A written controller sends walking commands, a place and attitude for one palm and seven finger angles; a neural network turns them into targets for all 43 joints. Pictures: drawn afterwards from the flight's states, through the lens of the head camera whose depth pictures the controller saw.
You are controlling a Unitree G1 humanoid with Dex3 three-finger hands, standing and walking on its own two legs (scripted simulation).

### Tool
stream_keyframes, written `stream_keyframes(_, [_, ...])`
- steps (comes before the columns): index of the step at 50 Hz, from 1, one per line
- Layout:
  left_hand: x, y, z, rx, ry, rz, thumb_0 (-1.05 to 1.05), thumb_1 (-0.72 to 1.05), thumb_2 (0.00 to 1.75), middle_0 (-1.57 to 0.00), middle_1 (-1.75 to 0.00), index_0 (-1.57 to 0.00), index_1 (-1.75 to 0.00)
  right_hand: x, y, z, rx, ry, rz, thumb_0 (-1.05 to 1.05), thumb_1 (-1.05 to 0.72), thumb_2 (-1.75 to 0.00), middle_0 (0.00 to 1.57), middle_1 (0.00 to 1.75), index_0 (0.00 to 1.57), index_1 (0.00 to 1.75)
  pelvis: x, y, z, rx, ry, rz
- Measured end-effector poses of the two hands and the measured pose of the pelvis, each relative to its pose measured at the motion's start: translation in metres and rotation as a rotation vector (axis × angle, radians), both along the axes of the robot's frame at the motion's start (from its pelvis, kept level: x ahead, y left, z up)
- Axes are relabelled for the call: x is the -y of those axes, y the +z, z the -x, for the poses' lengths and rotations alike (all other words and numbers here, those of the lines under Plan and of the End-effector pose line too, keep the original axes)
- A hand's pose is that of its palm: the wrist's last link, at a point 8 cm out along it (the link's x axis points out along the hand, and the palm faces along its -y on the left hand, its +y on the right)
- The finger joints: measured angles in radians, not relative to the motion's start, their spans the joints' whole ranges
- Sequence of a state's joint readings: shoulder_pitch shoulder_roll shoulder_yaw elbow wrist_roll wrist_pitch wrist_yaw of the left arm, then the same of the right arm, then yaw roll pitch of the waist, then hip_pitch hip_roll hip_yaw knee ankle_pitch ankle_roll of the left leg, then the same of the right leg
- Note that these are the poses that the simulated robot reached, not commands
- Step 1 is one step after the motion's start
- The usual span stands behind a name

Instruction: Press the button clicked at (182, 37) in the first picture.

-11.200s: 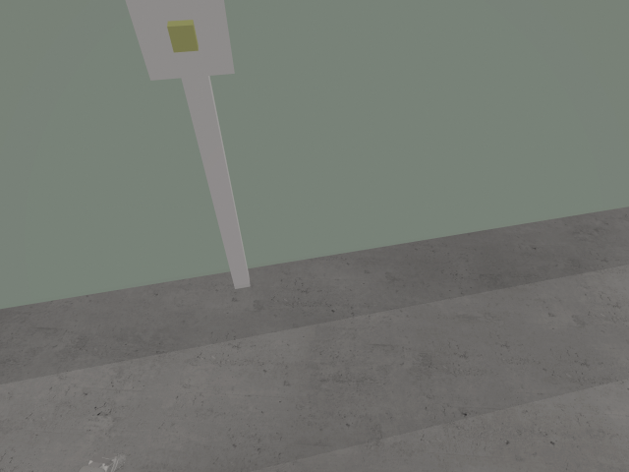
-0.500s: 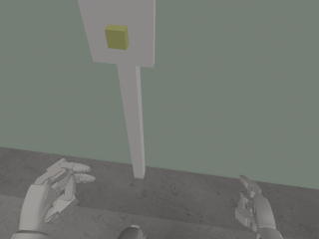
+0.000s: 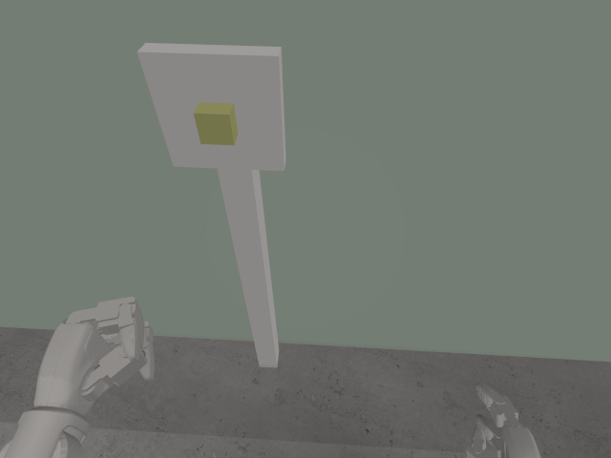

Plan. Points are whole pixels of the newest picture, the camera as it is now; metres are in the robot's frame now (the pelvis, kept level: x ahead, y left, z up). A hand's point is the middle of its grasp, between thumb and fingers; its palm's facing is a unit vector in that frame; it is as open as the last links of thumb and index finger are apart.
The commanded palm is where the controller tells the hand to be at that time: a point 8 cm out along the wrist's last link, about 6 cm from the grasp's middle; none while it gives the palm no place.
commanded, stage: raise the hand and make a fist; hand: left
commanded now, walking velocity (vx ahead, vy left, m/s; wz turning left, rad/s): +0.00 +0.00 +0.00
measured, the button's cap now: (217, 122) +0.50 +0.17 +0.20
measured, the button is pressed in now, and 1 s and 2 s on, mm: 0 0 0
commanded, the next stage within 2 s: aim a knuckle at the button in 0.94 s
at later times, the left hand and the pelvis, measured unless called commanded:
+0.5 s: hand (81, 296) +0.22 +0.23 +0.19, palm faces +0.06 -0.99 -0.10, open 3.1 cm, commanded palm +0.19 +0.28 +0.20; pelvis -0.01 +0.01 +0.02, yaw +1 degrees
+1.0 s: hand (91, 304) +0.21 +0.21 +0.19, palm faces +0.08 -0.99 -0.09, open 3.1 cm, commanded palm +0.17 +0.25 +0.20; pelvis -0.02 -0.01 +0.02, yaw +1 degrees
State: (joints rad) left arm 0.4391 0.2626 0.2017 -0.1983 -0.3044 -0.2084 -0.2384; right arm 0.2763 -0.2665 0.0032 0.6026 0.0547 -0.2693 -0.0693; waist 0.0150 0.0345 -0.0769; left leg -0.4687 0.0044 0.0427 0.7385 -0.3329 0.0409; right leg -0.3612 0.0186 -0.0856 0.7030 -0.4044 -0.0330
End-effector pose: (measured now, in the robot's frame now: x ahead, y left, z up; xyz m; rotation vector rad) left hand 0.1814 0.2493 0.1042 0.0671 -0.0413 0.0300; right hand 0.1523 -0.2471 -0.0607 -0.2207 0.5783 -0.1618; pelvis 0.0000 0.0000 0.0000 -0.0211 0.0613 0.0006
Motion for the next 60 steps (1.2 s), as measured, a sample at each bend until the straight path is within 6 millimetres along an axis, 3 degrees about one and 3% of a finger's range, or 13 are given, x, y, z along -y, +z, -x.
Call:
stream_keyframes(9, [-0.016,0.033,-0.007,0.047,0.012,-0.009,0.02,0.90,0.90,-1.30,-1.50,-1.30,-1.50,-0.044,0.023,-0.037,0.109,0.108,-0.047,0.01,-0.90,-0.90,0.20,0.30,0.20,0.30,-0.011,0.008,-0.001,0.048,0.011,0.006])
stream_keyframes(18, [-0.027,0.063,-0.010,0.054,0.018,-0.031,0.02,0.90,0.90,-1.30,-1.50,-1.30,-1.50,-0.068,0.028,-0.041,0.102,0.168,-0.076,0.01,-0.90,-0.90,0.21,0.30,0.20,0.30,-0.014,0.015,0.003,0.092,0.021,0.002])
stream_keyframes(31, [-0.033,0.100,-0.015,0.082,0.024,-0.030,0.02,0.90,0.90,-1.30,-1.50,-1.30,-1.50,-0.048,0.028,-0.025,0.076,0.130,-0.061,0.01,-0.90,-0.90,0.21,0.30,0.20,0.30,-0.007,0.021,0.012,0.135,0.020,-0.005])
stream_keyframes(39, [-0.021,0.089,-0.007,0.037,0.026,-0.012,0.02,0.90,0.90,-1.30,-1.50,-1.30,-1.50,-0.032,0.033,-0.020,0.098,0.104,-0.052,0.01,-0.90,-0.90,0.21,0.30,0.20,0.30,0.000,0.021,0.017,0.147,0.015,-0.008])
stream_keyframes(49, [-0.013,0.094,0.000,0.069,0.045,-0.025,0.02,0.90,0.90,-1.30,-1.50,-1.30,-1.50,-0.027,0.030,-0.017,0.103,0.112,-0.061,0.01,-0.90,-0.90,0.21,0.30,0.20,0.30,0.010,0.021,0.020,0.158,0.019,-0.009])
stream_keyframes(55, [-0.009,0.089,-0.005,0.045,0.039,-0.020,0.02,0.90,0.90,-1.30,-1.50,-1.30,-1.50,-0.025,0.027,-0.018,0.103,0.110,-0.070,0.01,-0.90,-0.90,0.21,0.30,0.20,0.30,0.013,0.020,0.019,0.155,0.020,-0.008])
stream_keyframes(60, [-0.002,0.088,-0.022,0.055,0.030,-0.006,0.02,0.90,0.90,-1.30,-1.50,-1.30,-1.50,-0.024,0.024,-0.021,0.093,0.110,-0.066,0.01,-0.90,-0.90,0.21,0.30,0.20,0.30,0.014,0.020,0.017,0.148,0.023,-0.011])
